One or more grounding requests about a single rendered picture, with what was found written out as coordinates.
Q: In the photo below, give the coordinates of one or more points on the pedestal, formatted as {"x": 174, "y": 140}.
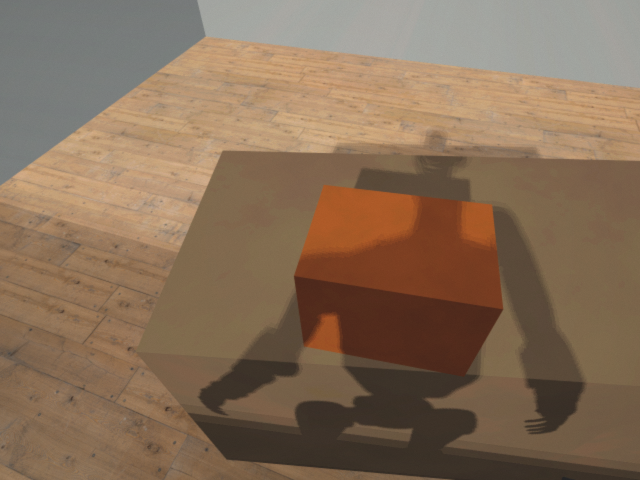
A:
{"x": 553, "y": 392}

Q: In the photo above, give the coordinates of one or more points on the carton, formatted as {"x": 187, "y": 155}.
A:
{"x": 398, "y": 278}

